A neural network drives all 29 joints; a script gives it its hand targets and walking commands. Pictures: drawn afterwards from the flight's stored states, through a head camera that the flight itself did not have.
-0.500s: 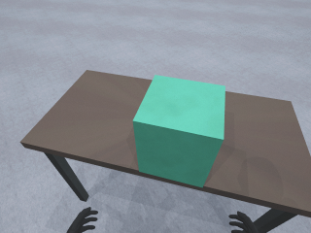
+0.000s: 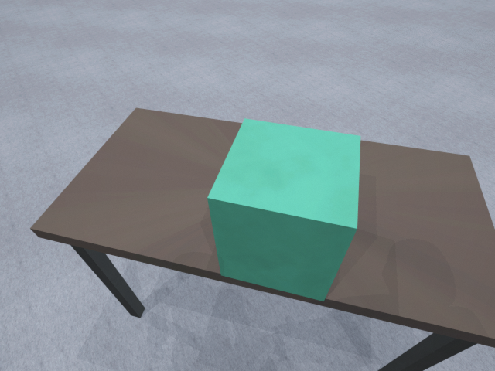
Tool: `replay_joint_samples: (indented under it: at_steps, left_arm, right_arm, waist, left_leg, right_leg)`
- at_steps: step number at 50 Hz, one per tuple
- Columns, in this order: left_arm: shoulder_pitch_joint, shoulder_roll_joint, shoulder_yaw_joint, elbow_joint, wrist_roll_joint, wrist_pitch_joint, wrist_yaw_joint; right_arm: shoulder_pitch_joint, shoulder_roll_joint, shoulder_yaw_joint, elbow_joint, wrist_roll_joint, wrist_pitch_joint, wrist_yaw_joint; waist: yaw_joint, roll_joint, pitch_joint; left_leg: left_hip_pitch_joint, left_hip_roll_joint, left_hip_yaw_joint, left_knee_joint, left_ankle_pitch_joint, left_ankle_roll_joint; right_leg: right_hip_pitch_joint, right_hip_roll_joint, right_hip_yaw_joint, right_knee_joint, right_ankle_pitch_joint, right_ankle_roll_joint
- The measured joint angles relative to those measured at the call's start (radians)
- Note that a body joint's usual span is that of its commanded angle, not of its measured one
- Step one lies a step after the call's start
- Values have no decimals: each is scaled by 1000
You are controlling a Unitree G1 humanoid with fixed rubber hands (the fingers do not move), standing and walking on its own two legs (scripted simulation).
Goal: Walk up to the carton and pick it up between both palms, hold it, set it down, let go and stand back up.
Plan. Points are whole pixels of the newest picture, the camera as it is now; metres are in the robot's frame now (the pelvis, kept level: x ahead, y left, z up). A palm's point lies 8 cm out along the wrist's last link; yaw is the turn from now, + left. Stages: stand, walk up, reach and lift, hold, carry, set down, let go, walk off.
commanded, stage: stand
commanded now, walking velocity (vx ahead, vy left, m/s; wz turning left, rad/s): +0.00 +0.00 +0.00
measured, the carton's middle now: (284, 211) +0.42 -0.04 +0.01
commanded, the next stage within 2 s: walk up in 0.50 s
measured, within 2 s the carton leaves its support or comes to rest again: neither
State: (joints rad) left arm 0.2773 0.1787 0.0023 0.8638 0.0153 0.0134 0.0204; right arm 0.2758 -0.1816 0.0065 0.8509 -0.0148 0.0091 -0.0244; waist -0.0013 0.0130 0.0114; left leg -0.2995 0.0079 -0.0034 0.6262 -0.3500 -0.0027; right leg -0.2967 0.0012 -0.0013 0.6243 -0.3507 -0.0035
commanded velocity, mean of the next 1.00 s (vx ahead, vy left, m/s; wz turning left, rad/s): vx -0.05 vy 0.00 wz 0.00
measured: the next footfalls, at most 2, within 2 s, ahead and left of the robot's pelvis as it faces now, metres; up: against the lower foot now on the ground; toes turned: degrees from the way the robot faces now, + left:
left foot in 1.32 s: -0.10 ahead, +0.06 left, +0.00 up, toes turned +0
left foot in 1.92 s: -0.06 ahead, +0.13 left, +0.00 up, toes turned +0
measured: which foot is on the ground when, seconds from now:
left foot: down 0.00-0.98, up 1.00-1.00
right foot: down 0.00-1.00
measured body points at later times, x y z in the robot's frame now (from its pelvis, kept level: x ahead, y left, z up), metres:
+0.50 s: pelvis +0.00 +0.00 +0.01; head +0.02 -0.01 +0.46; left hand +0.01 +0.21 -0.15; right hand +0.01 -0.22 -0.15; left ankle -0.01 +0.12 -0.73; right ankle -0.01 -0.12 -0.73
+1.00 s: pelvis -0.06 -0.03 -0.01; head -0.04 -0.05 +0.44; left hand -0.01 +0.22 -0.16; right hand -0.01 -0.27 -0.18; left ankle -0.01 +0.12 -0.72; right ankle -0.04 -0.11 -0.73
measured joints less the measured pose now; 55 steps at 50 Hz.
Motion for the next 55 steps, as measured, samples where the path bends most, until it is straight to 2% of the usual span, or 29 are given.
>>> replay_joint_samples:
  at_steps: [27, 35, 43, 44, 47, 49, 52, 55]
  left_arm:
    - [0, -49, -10, 244, -3, -14, 11]
    - [2, -67, -9, 279, -1, -13, 16]
    - [-58, -25, 19, 210, -6, 10, 34]
    - [-66, -17, 26, 204, -6, 19, 35]
    - [-81, 0, 43, 184, 3, 44, 34]
    - [-77, 6, 47, 176, 12, 43, 27]
    - [-50, -14, 35, 182, 27, 20, 20]
    - [-6, -39, 22, 197, 20, 16, 20]
  right_arm:
    - [3, 50, -2, 249, 5, -6, -8]
    - [10, 69, 2, 300, 6, -8, -17]
    - [-59, 29, -30, 218, 7, 16, -37]
    - [-68, 22, -36, 209, 3, 24, -38]
    - [-94, 3, -49, 191, -10, 46, -42]
    - [-101, -4, -54, 190, -18, 54, -43]
    - [-95, -10, -58, 199, -21, 67, -35]
    - [-79, -4, -57, 202, -18, 65, -15]
  waist:
    - [-2, -5, 39]
    - [6, -8, 46]
    - [4, -13, 94]
    - [4, -14, 93]
    - [5, 1, 83]
    - [9, 5, 55]
    - [15, 16, 23]
    - [11, 8, 0]
  left_leg:
    - [104, 8, -1, -131, 59, -9]
    - [116, 7, 1, -149, 68, -9]
    - [-22, 11, 14, 12, 34, -8]
    - [-35, 14, 18, 28, 33, -8]
    - [-66, 35, 22, 68, 32, -18]
    - [-89, 38, 22, 87, 23, -22]
    - [-122, 3, -24, 178, -113, 13]
    - [-131, -26, -33, 301, -80, 38]
  right_leg:
    - [103, 8, -1, -130, 59, -8]
    - [113, 7, 0, -145, 67, -7]
    - [-54, 5, -6, 59, 40, -16]
    - [-75, 4, -12, 88, 66, -17]
    - [-107, 11, -41, 178, -31, -22]
    - [-66, 10, -39, 108, -73, -38]
    - [-56, 8, -54, 65, 21, -55]
    - [-4, 11, -55, -56, 94, -66]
